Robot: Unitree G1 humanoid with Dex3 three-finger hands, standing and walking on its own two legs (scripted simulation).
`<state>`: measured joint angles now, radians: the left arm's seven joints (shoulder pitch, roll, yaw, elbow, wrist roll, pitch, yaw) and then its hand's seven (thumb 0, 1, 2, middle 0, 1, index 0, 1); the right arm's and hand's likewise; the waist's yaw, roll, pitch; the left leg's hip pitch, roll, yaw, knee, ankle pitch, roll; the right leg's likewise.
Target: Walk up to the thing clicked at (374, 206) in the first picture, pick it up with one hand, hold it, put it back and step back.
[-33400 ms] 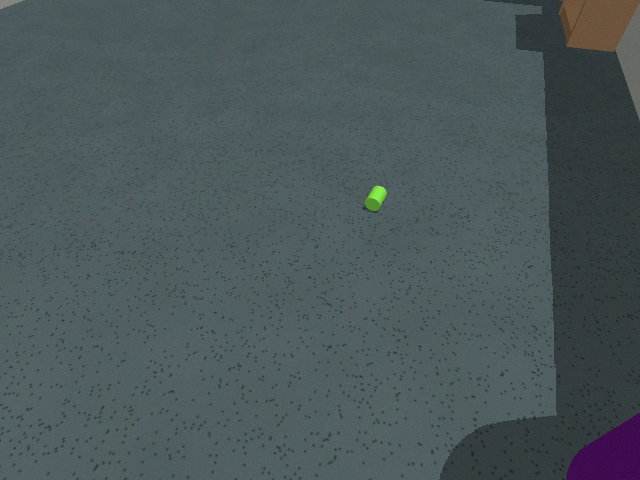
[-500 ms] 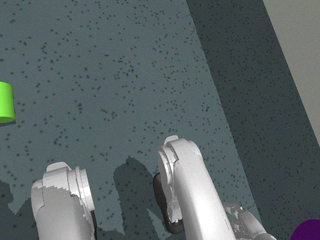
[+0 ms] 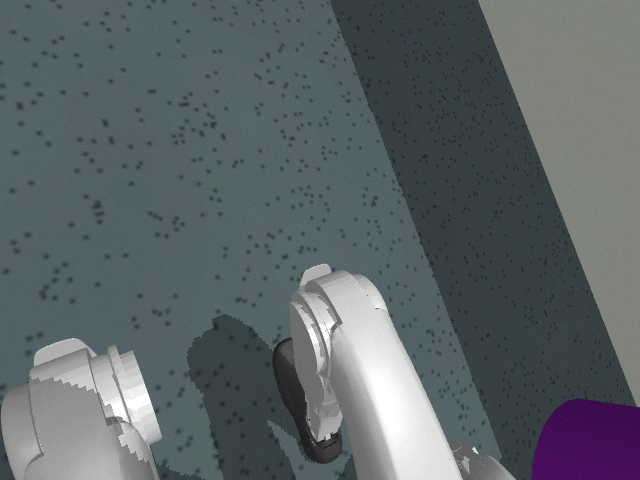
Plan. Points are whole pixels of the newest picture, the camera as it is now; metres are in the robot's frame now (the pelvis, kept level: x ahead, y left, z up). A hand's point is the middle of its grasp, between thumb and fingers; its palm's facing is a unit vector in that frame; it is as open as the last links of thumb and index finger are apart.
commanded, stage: rest palm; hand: left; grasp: from above
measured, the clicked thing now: out of the picture +0.48 +0.36 -0.27
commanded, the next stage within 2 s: close in 1.40 s
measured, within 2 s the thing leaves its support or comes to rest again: neither
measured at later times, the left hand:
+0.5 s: hand out of the picture +0.46 +0.36 -0.23, palm faces -0.49 -0.11 -0.86, open 14.3 cm
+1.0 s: hand out of the picture +0.46 +0.35 -0.23, palm faces -0.46 -0.08 -0.89, open 14.1 cm
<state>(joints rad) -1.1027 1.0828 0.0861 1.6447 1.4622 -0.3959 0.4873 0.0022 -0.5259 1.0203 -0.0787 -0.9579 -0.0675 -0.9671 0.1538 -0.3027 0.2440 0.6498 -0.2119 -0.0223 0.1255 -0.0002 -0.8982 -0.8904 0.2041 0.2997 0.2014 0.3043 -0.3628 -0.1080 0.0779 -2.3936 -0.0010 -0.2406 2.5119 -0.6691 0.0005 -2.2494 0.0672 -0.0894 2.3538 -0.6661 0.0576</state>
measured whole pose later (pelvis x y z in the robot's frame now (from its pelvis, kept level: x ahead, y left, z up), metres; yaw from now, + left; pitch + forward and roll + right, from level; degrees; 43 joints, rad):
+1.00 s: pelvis +0.00 +0.00 -0.01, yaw -2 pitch +27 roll -16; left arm -1.08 1.11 0.09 1.67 1.43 -0.37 0.52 0.00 -0.49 1.00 -0.07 -0.95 -0.07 -0.96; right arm 0.11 -0.31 0.31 0.62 -0.23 -0.09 0.16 0.00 -0.89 -0.89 0.20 0.30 0.20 0.30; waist -0.37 -0.14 0.13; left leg -2.38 0.01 -0.28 2.56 -0.69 0.00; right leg -2.23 0.08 -0.12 2.37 -0.66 0.07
